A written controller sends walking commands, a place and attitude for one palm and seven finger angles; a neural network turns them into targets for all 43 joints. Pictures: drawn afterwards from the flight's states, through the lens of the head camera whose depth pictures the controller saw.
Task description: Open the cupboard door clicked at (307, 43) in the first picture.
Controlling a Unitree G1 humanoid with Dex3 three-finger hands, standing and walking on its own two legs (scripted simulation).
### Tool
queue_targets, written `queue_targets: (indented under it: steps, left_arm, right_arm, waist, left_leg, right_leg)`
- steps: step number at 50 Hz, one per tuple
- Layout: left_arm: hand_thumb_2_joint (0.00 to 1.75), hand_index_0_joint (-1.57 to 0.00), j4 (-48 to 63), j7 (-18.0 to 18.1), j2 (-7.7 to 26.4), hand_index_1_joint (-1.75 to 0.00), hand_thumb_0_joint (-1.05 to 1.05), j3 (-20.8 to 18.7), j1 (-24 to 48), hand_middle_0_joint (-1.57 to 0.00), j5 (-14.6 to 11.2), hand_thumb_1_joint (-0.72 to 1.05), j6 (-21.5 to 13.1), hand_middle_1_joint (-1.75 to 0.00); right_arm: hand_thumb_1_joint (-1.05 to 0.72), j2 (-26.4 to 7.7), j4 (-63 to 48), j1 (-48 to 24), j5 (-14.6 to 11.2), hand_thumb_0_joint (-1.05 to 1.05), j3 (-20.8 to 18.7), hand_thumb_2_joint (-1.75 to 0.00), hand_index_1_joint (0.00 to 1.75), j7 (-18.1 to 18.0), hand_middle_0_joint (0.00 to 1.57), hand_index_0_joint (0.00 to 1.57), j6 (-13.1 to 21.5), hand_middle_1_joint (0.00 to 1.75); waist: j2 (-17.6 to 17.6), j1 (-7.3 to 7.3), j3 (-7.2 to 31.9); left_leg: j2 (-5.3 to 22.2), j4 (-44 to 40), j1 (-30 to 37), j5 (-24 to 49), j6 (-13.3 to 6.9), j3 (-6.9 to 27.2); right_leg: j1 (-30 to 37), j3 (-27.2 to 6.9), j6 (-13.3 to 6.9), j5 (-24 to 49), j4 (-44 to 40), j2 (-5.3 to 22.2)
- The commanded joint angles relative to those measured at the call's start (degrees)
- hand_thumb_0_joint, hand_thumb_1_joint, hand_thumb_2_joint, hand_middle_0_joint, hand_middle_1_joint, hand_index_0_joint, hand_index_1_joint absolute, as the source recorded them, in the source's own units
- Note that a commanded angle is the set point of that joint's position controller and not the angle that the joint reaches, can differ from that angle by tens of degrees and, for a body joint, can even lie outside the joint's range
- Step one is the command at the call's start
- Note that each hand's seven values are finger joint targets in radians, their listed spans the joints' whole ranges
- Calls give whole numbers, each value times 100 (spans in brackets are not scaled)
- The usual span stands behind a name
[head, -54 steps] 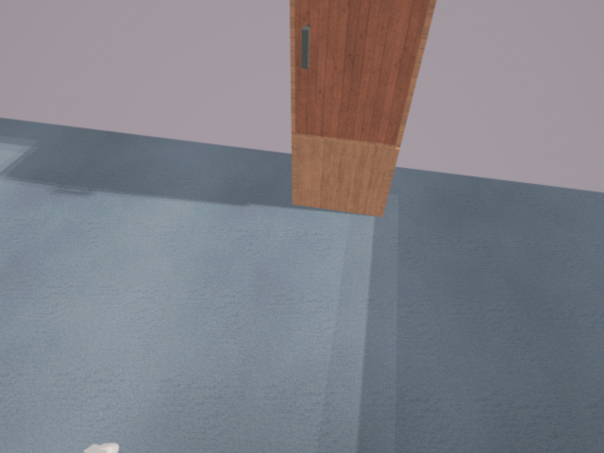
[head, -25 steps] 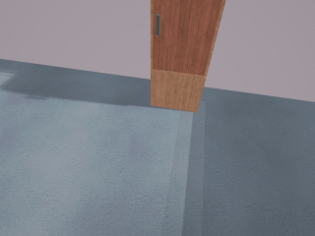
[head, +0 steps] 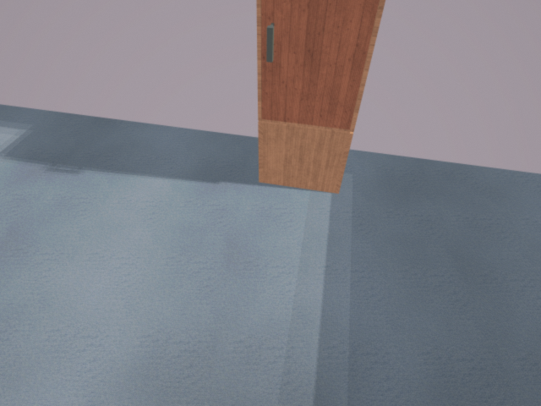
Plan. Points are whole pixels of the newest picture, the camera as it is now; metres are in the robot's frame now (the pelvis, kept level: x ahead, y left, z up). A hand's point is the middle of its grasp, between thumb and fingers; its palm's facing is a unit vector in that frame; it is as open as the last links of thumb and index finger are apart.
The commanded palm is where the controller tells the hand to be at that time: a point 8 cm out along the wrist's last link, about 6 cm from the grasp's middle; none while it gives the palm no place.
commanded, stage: look at it before walking up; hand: left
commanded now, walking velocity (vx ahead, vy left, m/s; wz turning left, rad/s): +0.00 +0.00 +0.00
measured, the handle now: (271, 42) +1.31 +0.07 +0.00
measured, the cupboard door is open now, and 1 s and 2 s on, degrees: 0 0 0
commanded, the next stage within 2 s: walk to a spot facing it in 0.36 s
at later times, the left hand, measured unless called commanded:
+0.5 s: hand out of the picture +0.07 +0.25 -0.16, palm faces -0.02 -0.94 -0.33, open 7.4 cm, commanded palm none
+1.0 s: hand out of the picture +0.16 +0.18 -0.19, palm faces -0.06 -0.99 -0.15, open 7.3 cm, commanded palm none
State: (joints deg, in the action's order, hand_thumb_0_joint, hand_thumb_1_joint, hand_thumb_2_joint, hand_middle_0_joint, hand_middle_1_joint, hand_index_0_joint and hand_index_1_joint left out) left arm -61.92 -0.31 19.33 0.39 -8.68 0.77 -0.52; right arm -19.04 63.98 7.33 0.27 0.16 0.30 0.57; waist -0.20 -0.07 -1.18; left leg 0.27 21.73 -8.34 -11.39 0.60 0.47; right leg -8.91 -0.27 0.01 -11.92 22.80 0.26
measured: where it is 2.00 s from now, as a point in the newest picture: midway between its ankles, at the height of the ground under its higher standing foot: (280, 351)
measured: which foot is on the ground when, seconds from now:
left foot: down 0.00-1.00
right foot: down 0.00-0.78, up 0.80-1.00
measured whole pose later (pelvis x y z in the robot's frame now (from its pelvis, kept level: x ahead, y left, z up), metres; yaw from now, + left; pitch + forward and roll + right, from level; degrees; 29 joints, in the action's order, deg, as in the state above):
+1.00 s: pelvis +0.13 +0.01 -0.01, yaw -4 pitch -1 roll +0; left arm -61.0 -1.6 10.3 -2.8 -15.3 1.5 0.7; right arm -5.6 68.4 30.0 1.1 -0.3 -1.7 4.4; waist -1.2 1.8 -2.9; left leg 1.9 18.8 3.7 -21.9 0.3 -5.1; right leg -30.7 5.4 -1.2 -17.7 53.9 4.4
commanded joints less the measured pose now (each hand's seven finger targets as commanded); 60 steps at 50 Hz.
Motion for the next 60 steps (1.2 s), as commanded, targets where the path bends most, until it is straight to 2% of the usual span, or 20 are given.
queue_targets:
  steps: [1, 23, 25, 29, 34, 36, 37, 38, 39, 40, 41, 42, 45, 51, 54, 55, 56, 57, 58, 60]
  left_arm:
    - [90, -20, 367, 98, 1192, -30, 0, -226, 246, -20, -7, 90, -113, -30]
    - [90, -20, 311, 100, 1197, -30, 0, -218, 215, -20, -14, 90, -114, -30]
    - [90, -20, 112, 121, 466, -30, 0, -63, -210, -20, -8, 90, 10, -30]
    - [90, -20, 143, 18, 521, -30, 0, -171, -618, -20, 59, 90, 92, -30]
    - [90, -20, 196, 26, 560, -30, 0, -338, -1159, -20, 24, 90, -37, -30]
    - [90, -20, 242, 43, 471, -30, 0, -382, -1121, -20, 27, 90, -88, -30]
    - [90, -20, 256, 38, 327, -30, 0, -377, -1065, -20, 29, 90, -92, -30]
    - [90, -20, 316, 19, 103, -30, 0, -348, -946, -20, 28, 90, -90, -30]
    - [90, -20, 469, -1, -256, -30, 0, -296, -650, -20, 24, 90, -115, -30]
    - [90, -20, 729, 41, -267, -30, 0, -266, -115, -20, 55, 90, -204, -30]
    - [90, -20, 767, 39, -190, -30, 0, -297, 78, -20, 53, 90, -236, -30]
    - [90, -20, 723, -1, -327, -30, 0, -317, 55, -20, 51, 90, -237, -30]
    - [90, -20, 671, -123, -625, -30, 0, -329, -109, -20, 55, 90, -121, -30]
    - [90, -20, 814, -184, -837, -30, 0, -327, 228, -20, 14, 90, -120, -30]
    - [90, -20, 432, -125, -555, -30, 0, -447, -1039, -20, 60, 90, -173, -30]
    - [90, -20, 172, -84, -243, -30, 0, -540, -1914, -20, 104, 90, -252, -30]
    - [90, -20, 25, 18, 367, -30, 0, -690, -2568, -20, 134, 90, -319, -30]
    - [90, -20, -22, 56, 747, -30, 0, -746, -2645, -20, 29, 90, -287, -30]
    - [90, -20, 145, 63, 643, -30, 0, -730, -2029, -20, -24, 90, -255, -30]
    - [90, -20, 372, 111, 11, -30, 0, -510, -1015, -20, 22, 90, -273, -30]
  right_arm:
    - [-90, -1191, -404, -284, 14, 0, -219, -90, 30, -83, 20, 20, 140, 30]
    - [-90, -1223, -386, -359, 13, 0, -195, -90, 30, -102, 20, 20, 149, 30]
    - [-90, -448, -200, 50, 57, 0, -14, -90, 30, -65, 20, 20, 31, 30]
    - [-90, -437, -269, 314, 124, 0, -91, -90, 30, -28, 20, 20, -33, 30]
    - [-90, -106, -430, 662, 88, 0, -144, -90, 30, -37, 20, 20, 112, 30]
    - [-90, 0, -387, 934, 70, 0, -169, -90, 30, -43, 20, 20, 190, 30]
    - [-90, 49, -307, 1209, 60, 0, -171, -90, 30, -51, 20, 20, 234, 30]
    - [-90, -56, -134, 1658, 76, 0, -220, -90, 30, -68, 20, 20, 271, 30]
    - [-90, -417, 132, 2483, 131, 0, -340, -90, 30, -117, 20, 20, 333, 30]
    - [-90, -334, 305, 2998, 144, 0, -315, -90, 30, -195, 20, 20, 350, 30]
    - [-90, -115, 331, 3051, 103, 0, -261, -90, 30, -229, 20, 20, 357, 30]
    - [-90, 0, 250, 2857, 114, 0, -235, -90, 30, -246, 20, 20, 387, 30]
    - [-90, 214, 172, 2454, 99, 0, -223, -90, 30, -276, 20, 20, 486, 30]
    - [-90, 297, 385, 2505, 112, 0, -267, -90, 30, -275, 20, 20, 488, 30]
    - [-90, 119, 382, 2232, 62, 0, -330, -90, 30, -266, 20, 20, 456, 30]
    - [-90, 187, 346, 2210, 43, 0, -338, -90, 30, -227, 20, 20, 448, 30]
    - [-90, 542, 214, 2419, -35, 0, -280, -90, 30, -134, 20, 20, 451, 30]
    - [-90, 796, -1, 2317, -49, 0, -282, -90, 30, -149, 20, 20, 421, 30]
    - [-90, 758, -73, 1930, -38, 0, -320, -90, 30, -120, 20, 20, 366, 30]
    - [-90, 785, -151, 1573, 96, 0, -347, -90, 30, -71, 20, 20, 279, 30]
  waist:
    - [-32, -1, 266]
    - [50, -18, 325]
    - [-48, -18, 295]
    - [-244, -88, -565]
    - [-830, -61, -536]
    - [-573, 69, -507]
    - [-352, 192, -531]
    - [381, 356, -598]
    - [1712, 658, -545]
    - [1559, 778, -870]
    - [776, 705, -1027]
    - [494, 587, -1051]
    - [753, 251, -983]
    - [844, 132, -842]
    - [624, -508, -183]
    - [282, -879, 312]
    - [-892, -1038, 978]
    - [-1281, -815, 1065]
    - [-896, -712, 662]
    - [-401, -242, -214]
  left_leg:
    - [624, -344, -2, 557, -222, 566]
    - [660, -390, 189, 924, -209, 526]
    - [584, -300, 86, -39, -99, 362]
    - [378, -37, -828, -2034, -191, 313]
    - [176, 1271, -1220, -1304, -162, -290]
    - [262, 1013, -808, -1184, -181, -375]
    - [319, 601, -305, -1076, -227, -310]
    - [686, 107, 358, -901, -426, 331]
    - [1685, -626, 1237, -348, -886, 1799]
    - [2238, -851, 1665, 1027, -1241, 2465]
    - [2433, -652, 1676, 1905, -1468, 2360]
    - [2344, -649, 1512, 2061, -1459, 1968]
    - [1768, -1022, 1013, 1408, -1145, 898]
    - [1387, -995, 542, 2332, -865, -182]
    - [1322, 624, 380, 3591, -662, -574]
    - [1060, 1944, -241, 2965, -449, -668]
    - [498, 3872, -1526, 537, -287, -857]
    - [88, 5624, -2387, -2051, -279, -405]
    - [448, 6093, -2653, -1725, -355, -19]
    - [859, 5773, -2587, -931, -316, 48]
  right_leg:
    - [-15, -642, -190, 443, -475, 650]
    - [125, -590, -178, 916, -470, 666]
    - [67, -561, -74, -262, -475, 602]
    - [-542, -974, -292, -2346, -619, 569]
    - [-263, -1787, -840, -2267, -840, 1180]
    - [-461, -1511, -887, -1550, -474, 1126]
    - [-809, -1155, -764, -1189, -35, 877]
    - [-1474, -603, -529, -1020, 858, 378]
    - [-2532, 354, -235, -1038, 2731, -204]
    - [-3544, 202, -208, -1916, 3641, -105]
    - [-3818, -23, -230, -1769, 4066, 231]
    - [-3793, -60, -209, -1613, 4237, 418]
    - [-3408, 209, -100, -884, 3957, 573]
    - [-1803, 934, -253, -57, 1775, 203]
    - [-87, 996, -470, 218, 1275, -51]
    - [1206, 764, -553, 283, 957, 56]
    - [2289, -1054, -982, -388, 391, 1525]
    - [2060, -3252, -1466, -942, -636, 2749]
    - [1250, -3234, -1480, -2378, -1092, 2700]
    - [-425, -2062, -1103, -2303, -1161, 2270]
